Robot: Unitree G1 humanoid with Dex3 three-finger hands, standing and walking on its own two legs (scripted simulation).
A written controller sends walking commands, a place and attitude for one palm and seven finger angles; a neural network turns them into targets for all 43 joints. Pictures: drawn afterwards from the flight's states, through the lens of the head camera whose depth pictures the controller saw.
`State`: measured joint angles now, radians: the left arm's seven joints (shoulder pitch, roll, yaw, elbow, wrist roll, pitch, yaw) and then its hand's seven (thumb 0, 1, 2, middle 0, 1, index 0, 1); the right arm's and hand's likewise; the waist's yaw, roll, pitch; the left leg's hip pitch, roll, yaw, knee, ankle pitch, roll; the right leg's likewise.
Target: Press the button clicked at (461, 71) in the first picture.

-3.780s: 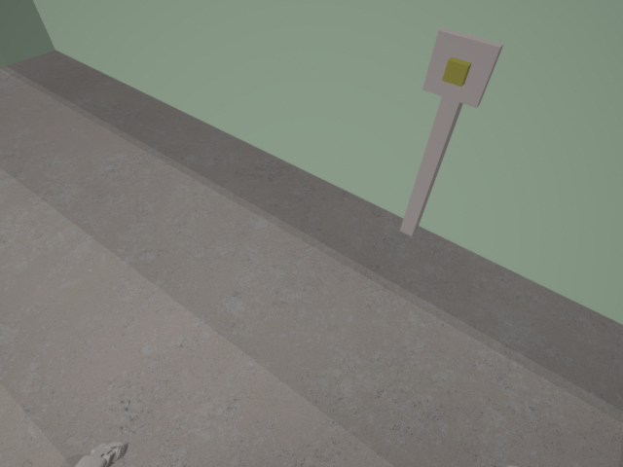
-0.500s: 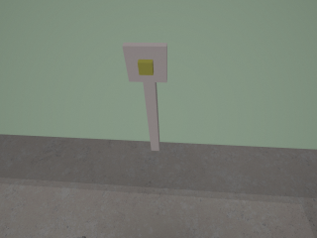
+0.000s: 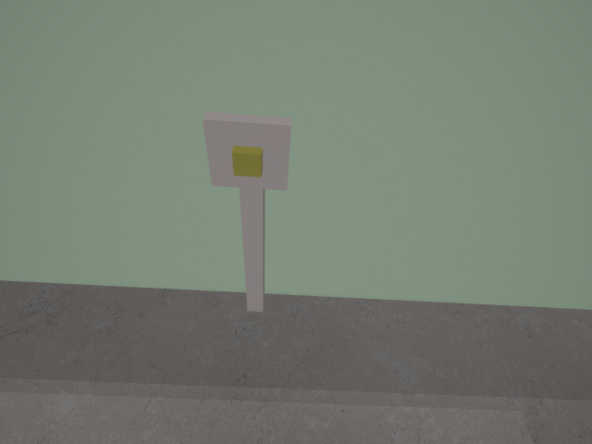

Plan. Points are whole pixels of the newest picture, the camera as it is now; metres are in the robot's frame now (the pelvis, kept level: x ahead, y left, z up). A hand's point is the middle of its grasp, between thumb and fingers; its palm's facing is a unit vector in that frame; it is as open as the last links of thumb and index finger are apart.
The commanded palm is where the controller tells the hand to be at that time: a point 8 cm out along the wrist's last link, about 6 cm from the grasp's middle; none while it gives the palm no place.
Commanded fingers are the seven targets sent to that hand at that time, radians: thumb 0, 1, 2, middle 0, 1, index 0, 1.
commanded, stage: take the last steps up to it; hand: left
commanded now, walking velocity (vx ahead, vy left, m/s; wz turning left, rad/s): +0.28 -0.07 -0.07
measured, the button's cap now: (248, 160) +0.67 +0.13 -0.02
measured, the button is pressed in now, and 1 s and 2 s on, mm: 0 0 0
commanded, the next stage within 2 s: come to a stop and stand still in 0.32 s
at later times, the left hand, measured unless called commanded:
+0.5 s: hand (232, 416) +0.20 +0.10 -0.17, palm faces +0.04 -0.98 -0.21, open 7.2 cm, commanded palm none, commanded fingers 0.00 0.90 0.90 -0.20 -0.30 -0.20 -0.30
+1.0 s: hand (225, 428) +0.19 +0.11 -0.18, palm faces +0.02 -0.96 -0.28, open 7.4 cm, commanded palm none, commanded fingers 0.00 0.90 0.90 -0.20 -0.30 -0.20 -0.30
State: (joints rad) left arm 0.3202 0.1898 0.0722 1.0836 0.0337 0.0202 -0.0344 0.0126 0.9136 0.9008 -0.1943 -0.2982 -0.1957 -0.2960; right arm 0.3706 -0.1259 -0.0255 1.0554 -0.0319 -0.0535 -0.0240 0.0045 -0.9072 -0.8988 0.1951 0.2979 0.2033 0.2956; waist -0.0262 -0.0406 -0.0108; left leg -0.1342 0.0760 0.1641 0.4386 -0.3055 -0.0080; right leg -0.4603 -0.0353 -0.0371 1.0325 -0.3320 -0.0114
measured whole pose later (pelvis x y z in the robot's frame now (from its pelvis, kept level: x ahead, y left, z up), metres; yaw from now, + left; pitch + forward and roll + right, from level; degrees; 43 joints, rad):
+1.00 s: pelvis +0.15 -0.09 -0.02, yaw -2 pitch -1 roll +1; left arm 0.23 0.18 0.05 1.01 0.02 0.02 0.04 0.01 0.91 0.90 -0.19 -0.30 -0.20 -0.30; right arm 0.11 -0.16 -0.06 1.01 -0.01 0.04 -0.02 0.00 -0.91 -0.90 0.20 0.30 0.21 0.30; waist 0.01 0.02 0.08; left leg -0.38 0.07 0.13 0.55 -0.15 0.00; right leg -0.24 -0.04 -0.03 0.60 -0.35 0.02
